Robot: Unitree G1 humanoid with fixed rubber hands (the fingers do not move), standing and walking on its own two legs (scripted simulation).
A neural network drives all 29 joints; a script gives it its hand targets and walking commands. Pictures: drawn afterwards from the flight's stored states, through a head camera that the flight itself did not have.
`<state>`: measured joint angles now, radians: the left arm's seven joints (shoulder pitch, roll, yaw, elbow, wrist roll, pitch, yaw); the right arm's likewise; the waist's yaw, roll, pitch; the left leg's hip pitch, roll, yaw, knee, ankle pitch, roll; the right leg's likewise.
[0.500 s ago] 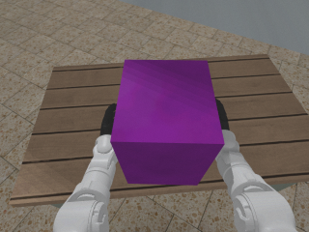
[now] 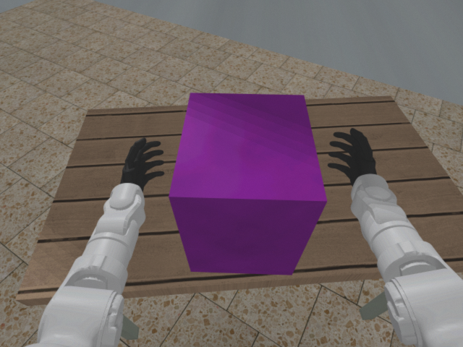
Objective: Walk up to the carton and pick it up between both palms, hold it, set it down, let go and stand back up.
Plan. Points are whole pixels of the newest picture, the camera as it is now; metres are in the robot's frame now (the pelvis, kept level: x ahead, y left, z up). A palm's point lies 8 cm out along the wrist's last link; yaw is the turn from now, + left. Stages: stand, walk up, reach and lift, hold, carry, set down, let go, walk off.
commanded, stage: set down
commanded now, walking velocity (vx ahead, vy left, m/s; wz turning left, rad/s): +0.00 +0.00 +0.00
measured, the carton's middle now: (243, 188) +0.41 +0.03 +0.02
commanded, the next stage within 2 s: none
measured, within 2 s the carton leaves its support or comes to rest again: neither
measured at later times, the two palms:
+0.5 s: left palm (115, 144) +0.39 +0.24 +0.15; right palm (357, 138) +0.43 -0.15 +0.15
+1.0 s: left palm (103, 159) +0.35 +0.24 +0.16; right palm (390, 162) +0.38 -0.19 +0.16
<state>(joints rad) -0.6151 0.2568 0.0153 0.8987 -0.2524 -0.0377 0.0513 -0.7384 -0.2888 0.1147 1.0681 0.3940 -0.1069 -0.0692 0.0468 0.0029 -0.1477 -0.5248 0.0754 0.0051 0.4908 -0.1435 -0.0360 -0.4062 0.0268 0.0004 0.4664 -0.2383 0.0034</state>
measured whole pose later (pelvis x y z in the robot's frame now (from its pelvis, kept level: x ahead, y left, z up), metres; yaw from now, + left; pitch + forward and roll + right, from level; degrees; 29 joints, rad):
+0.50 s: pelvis +0.00 +0.00 +0.01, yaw +0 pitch +6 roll -1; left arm -0.73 0.32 0.10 0.59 -0.23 0.45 0.08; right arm -0.83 -0.28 0.04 0.83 0.39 0.27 -0.11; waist 0.04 -0.02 -0.08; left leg -0.38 0.06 0.01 0.37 -0.09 -0.03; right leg -0.27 0.01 0.00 0.37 -0.20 0.01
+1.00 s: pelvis +0.00 +0.00 +0.01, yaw +0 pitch -1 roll +0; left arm -0.51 0.32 0.16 0.25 -0.20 0.64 0.04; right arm -0.59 -0.37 0.06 0.53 0.45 0.38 -0.07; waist 0.02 -0.03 -0.04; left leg -0.22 0.05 0.02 0.32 -0.09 -0.03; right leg -0.13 0.01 0.02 0.34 -0.20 0.01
